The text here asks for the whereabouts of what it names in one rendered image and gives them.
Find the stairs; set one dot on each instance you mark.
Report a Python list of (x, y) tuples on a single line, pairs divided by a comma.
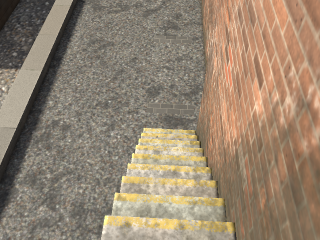
[(168, 192)]

